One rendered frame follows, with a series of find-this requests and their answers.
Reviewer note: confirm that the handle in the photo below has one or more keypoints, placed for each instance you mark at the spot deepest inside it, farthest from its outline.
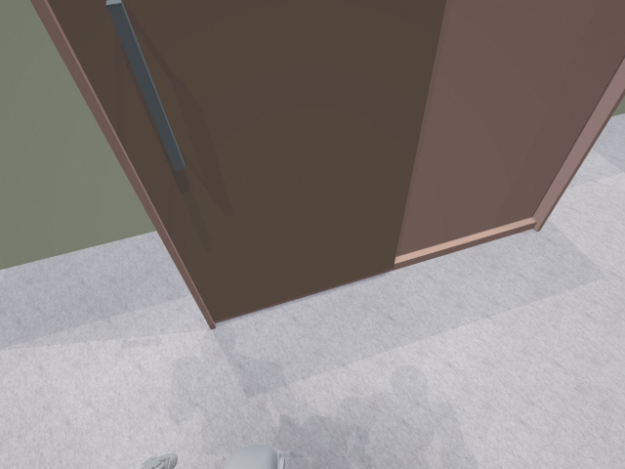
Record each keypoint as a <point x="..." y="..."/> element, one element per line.
<point x="137" y="61"/>

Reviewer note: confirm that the robot left thigh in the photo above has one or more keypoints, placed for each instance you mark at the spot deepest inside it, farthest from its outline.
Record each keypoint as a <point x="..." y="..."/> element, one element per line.
<point x="257" y="457"/>

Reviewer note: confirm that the wardrobe door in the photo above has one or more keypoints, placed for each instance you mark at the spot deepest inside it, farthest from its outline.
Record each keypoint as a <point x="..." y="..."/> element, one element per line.
<point x="298" y="122"/>
<point x="513" y="86"/>

